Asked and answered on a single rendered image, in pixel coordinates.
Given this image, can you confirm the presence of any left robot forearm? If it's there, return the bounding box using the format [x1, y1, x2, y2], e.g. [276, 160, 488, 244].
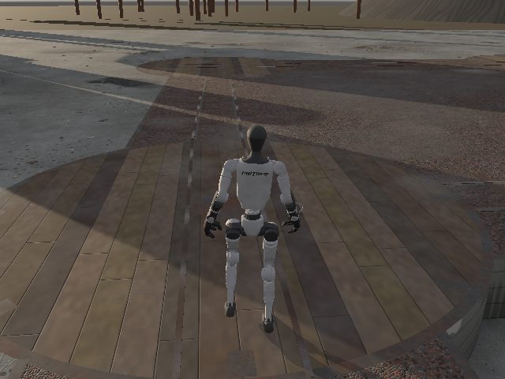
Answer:
[206, 190, 223, 223]

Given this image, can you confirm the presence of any left robot hand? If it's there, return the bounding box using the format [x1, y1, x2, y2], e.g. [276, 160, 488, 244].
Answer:
[204, 219, 222, 238]

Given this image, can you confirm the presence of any right robot forearm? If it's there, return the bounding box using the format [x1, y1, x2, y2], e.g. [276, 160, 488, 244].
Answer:
[285, 192, 299, 221]

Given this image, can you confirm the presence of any robot right thigh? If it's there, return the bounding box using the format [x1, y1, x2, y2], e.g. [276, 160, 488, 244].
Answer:
[261, 222, 279, 282]

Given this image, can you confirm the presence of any right robot hand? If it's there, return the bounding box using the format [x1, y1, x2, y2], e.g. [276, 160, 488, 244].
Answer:
[282, 218, 300, 233]

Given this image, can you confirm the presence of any right robot upper arm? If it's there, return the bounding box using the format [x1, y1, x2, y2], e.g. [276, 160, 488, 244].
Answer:
[271, 160, 293, 205]

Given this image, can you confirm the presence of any left robot upper arm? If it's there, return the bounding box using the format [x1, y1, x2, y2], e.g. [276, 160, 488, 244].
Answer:
[215, 159, 239, 203]

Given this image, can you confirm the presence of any humanoid robot torso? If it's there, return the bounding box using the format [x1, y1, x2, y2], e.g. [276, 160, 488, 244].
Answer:
[236, 156, 273, 237]

